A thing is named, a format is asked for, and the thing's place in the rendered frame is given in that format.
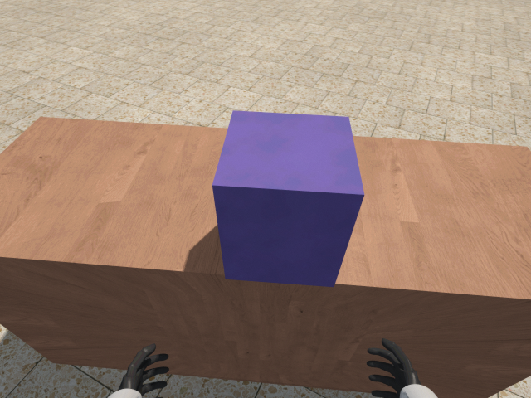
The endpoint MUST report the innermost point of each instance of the carton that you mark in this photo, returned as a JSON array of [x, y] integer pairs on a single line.
[[287, 192]]

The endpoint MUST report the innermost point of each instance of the robot right hand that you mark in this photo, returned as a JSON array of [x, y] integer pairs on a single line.
[[401, 369]]

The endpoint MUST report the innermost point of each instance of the pedestal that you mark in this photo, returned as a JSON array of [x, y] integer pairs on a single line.
[[109, 243]]

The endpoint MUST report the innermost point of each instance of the robot left hand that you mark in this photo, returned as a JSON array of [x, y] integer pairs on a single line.
[[136, 374]]

